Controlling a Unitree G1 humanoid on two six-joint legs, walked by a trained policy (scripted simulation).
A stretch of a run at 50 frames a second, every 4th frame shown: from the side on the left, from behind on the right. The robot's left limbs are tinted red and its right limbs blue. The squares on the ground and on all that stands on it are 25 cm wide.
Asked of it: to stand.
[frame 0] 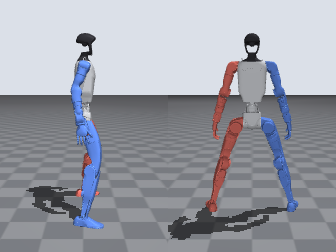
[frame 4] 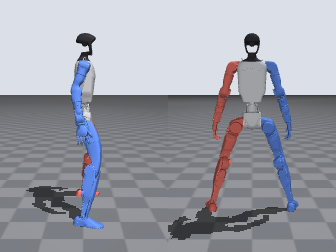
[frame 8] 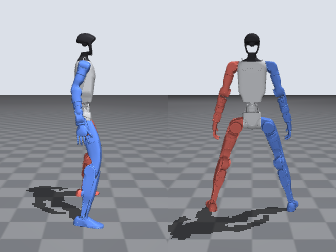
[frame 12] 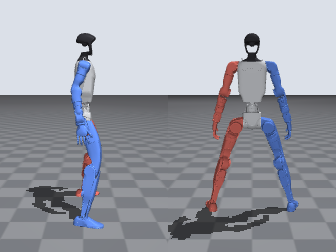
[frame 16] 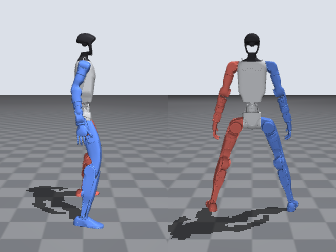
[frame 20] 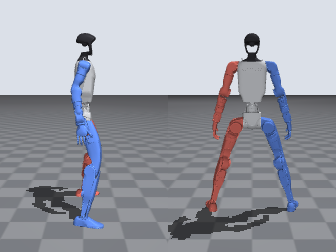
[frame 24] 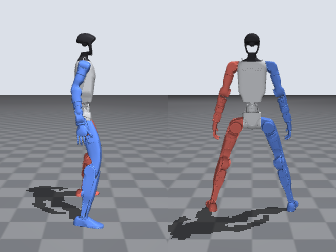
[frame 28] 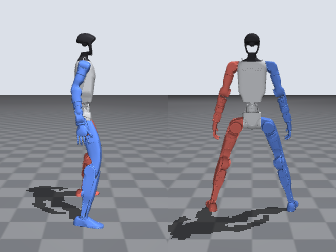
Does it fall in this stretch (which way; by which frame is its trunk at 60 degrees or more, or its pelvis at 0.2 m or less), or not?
no
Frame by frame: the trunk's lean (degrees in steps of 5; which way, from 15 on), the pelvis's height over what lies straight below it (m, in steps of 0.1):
0: 0, 0.8
4: 0, 0.8
8: 0, 0.8
12: 0, 0.8
16: 0, 0.8
20: 0, 0.8
24: 0, 0.8
28: 0, 0.8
